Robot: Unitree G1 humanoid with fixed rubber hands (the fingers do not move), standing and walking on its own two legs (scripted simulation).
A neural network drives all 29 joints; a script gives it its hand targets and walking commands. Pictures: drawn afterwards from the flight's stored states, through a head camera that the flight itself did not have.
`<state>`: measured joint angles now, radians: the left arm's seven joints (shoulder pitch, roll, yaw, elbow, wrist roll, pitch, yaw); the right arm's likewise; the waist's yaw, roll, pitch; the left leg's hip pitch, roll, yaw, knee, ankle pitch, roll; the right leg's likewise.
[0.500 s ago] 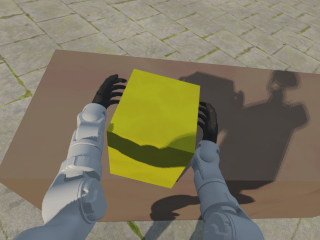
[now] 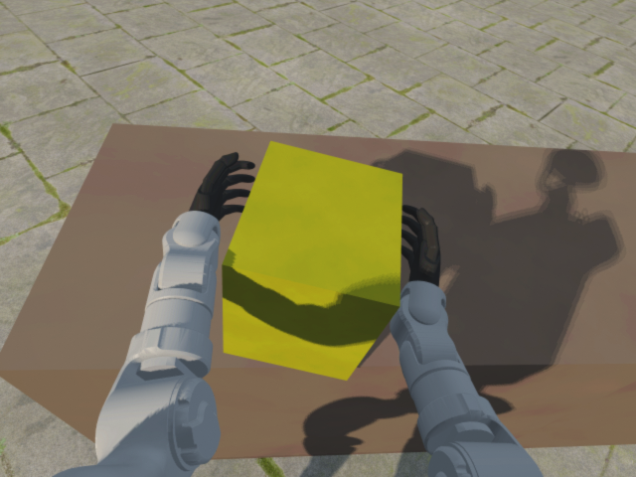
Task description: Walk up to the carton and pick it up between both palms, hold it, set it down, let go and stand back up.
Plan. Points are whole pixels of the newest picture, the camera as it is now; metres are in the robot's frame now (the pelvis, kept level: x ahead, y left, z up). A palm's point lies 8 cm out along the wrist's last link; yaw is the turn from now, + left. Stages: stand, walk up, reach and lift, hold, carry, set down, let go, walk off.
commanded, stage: reach and lift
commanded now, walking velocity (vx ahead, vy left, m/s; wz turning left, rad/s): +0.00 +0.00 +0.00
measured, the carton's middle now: (310, 265) +0.40 +0.00 +0.02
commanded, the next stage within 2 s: none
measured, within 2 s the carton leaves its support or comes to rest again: neither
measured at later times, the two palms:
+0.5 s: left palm (190, 204) +0.39 +0.15 +0.14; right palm (426, 249) +0.36 -0.13 +0.12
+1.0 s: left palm (175, 190) +0.36 +0.15 +0.20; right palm (443, 221) +0.35 -0.13 +0.17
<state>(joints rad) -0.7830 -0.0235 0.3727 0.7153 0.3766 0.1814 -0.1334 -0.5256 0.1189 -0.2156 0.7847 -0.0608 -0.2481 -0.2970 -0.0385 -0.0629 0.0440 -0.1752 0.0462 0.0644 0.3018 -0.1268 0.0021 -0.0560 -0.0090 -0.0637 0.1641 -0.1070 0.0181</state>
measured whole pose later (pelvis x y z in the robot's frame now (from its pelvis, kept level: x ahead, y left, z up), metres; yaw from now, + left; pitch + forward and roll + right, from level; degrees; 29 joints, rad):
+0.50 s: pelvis -0.01 +0.01 +0.00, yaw +1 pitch -6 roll -1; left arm -0.71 -0.04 0.31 0.41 0.38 0.43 -0.09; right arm -0.57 0.04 -0.08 0.67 0.09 -0.07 -0.26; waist -0.07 -0.09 0.09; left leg -0.08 0.03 0.06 0.32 -0.14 0.01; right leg 0.04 -0.03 -0.08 0.20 -0.14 0.03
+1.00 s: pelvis -0.01 -0.01 +0.00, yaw +2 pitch -10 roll -1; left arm -0.69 -0.08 0.33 0.15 0.43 0.65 -0.08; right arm -0.64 0.00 0.00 0.58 0.15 0.09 -0.23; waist -0.08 -0.08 0.10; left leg 0.00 0.04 0.03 0.31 -0.13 -0.01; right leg 0.10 -0.02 -0.10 0.23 -0.16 0.01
